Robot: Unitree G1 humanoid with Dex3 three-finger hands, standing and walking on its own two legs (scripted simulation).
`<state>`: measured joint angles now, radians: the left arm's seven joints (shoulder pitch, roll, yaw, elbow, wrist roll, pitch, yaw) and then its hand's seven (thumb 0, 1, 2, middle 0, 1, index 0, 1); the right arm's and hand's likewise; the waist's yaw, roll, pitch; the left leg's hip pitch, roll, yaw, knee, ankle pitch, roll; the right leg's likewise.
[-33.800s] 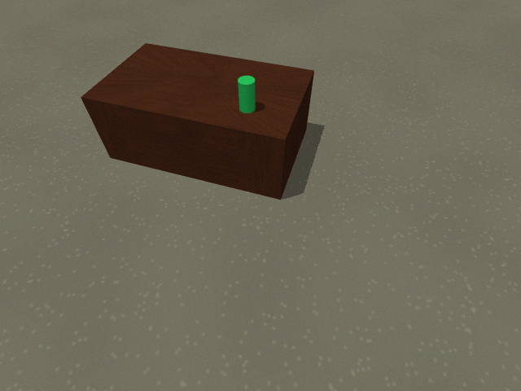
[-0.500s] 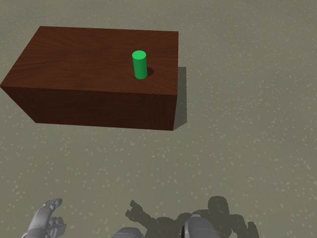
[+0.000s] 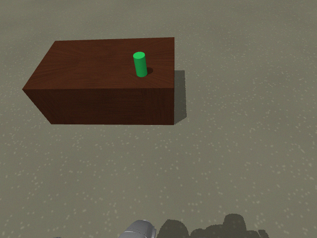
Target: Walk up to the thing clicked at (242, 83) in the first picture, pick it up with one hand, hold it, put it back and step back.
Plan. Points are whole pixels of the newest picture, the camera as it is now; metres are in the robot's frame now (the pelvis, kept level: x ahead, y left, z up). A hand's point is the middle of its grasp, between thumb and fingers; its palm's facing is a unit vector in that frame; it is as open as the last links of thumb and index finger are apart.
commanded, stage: step back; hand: left
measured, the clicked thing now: (140, 64) +1.12 +0.22 -0.30
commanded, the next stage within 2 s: stand in 1.00 s
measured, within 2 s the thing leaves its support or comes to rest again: neither
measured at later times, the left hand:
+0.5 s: hand out of the picture +0.04 +0.27 -0.14, palm faces +0.05 -0.92 -0.38, open 7.4 cm
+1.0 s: hand (67, 235) +0.14 +0.29 -0.14, palm faces +0.03 -0.93 -0.36, open 7.4 cm
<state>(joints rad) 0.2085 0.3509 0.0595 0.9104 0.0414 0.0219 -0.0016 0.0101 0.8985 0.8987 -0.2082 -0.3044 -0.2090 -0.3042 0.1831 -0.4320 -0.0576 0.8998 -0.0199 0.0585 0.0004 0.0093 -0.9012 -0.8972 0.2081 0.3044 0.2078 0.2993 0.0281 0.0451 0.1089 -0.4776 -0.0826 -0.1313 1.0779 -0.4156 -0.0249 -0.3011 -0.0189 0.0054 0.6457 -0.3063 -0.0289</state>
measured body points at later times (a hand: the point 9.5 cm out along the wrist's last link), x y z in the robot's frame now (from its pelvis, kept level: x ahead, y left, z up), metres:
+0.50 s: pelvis -0.01 +0.00 +0.00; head +0.00 -0.01 +0.45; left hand +0.03 +0.32 -0.12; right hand +0.07 -0.31 -0.13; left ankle -0.03 +0.13 -0.70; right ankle +0.02 -0.11 -0.73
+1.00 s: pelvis +0.04 +0.03 +0.01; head +0.06 +0.03 +0.46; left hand +0.13 +0.34 -0.11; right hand +0.18 -0.26 -0.11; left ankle +0.05 +0.15 -0.73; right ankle +0.02 -0.11 -0.73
